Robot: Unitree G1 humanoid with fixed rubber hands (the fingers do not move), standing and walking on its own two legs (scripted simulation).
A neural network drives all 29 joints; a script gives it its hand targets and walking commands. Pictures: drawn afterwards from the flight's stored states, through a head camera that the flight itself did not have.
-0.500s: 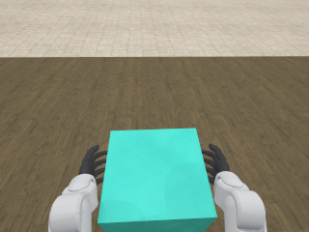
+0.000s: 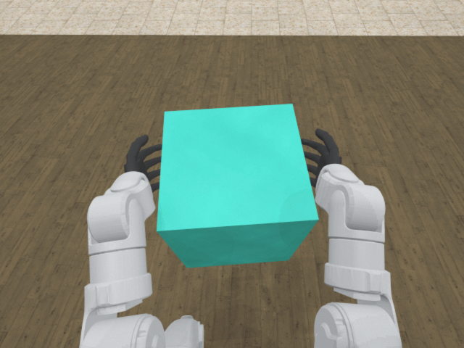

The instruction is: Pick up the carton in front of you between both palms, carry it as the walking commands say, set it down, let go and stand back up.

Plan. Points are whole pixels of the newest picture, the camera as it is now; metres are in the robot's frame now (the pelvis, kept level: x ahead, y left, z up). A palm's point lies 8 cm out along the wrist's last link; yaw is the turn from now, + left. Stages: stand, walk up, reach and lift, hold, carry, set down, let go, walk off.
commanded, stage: carry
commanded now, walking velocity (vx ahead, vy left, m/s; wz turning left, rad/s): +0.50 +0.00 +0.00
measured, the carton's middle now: (233, 195) +0.38 +0.01 +0.01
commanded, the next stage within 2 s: none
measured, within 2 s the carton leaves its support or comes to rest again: neither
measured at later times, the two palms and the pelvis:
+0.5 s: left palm (185, 76) +0.70 +0.12 +0.04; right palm (310, 82) +0.67 -0.18 +0.04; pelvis +0.36 +0.01 -0.04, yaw -4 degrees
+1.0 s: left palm (202, 24) +1.01 +0.10 +0.00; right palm (297, 22) +1.02 -0.20 -0.01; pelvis +0.69 -0.06 -0.08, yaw +0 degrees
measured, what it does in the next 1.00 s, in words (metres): goes down: left foot 0.04 m lower, then right foot 0.04 m lower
